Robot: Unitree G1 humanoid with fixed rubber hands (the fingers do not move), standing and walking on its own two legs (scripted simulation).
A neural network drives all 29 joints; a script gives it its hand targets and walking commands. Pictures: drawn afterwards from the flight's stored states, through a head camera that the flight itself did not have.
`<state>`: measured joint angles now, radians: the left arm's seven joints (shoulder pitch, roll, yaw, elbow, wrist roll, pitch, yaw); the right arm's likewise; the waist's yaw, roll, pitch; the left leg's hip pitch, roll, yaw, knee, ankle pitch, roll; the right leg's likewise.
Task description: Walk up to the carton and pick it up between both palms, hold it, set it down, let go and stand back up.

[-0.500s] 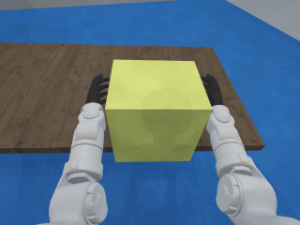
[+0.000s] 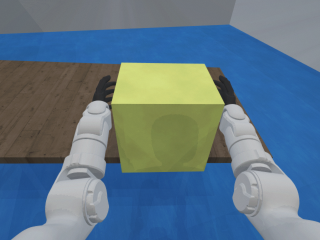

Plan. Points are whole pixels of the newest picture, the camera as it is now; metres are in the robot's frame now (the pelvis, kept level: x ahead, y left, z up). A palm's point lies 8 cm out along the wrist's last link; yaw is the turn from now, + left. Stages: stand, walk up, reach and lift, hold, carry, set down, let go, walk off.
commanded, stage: reach and lift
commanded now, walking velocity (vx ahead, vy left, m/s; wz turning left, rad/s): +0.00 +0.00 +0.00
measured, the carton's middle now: (163, 117) +0.42 -0.02 +0.12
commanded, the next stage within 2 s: none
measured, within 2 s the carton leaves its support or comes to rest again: neither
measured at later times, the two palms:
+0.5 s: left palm (95, 94) +0.41 +0.15 +0.21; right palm (228, 98) +0.39 -0.17 +0.21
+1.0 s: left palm (92, 89) +0.38 +0.15 +0.24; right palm (236, 94) +0.37 -0.17 +0.24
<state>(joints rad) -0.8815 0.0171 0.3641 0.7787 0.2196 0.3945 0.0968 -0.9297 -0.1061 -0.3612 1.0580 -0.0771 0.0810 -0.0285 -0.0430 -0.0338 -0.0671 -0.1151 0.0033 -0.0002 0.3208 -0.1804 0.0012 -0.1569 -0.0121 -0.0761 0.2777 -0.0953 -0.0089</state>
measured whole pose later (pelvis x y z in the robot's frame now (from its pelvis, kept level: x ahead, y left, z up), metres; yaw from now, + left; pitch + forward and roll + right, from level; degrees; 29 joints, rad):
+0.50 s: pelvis +0.01 +0.00 +0.00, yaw +1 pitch -7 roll -1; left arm -0.84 0.03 0.37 0.61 0.25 0.48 0.03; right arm -0.89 -0.09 -0.21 0.93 0.05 0.14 -0.10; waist -0.10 -0.04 -0.02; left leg -0.01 0.01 -0.02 0.35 -0.22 0.00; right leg -0.02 0.00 -0.10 0.26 -0.12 -0.01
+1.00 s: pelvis -0.01 +0.00 +0.00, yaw +1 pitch -8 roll -1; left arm -0.86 0.03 0.36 0.48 0.27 0.61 0.03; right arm -0.93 -0.12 -0.16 0.88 0.13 0.23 -0.10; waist -0.11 -0.04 -0.03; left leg -0.02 0.01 -0.02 0.36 -0.20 0.00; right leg -0.03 0.00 -0.08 0.26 -0.09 0.00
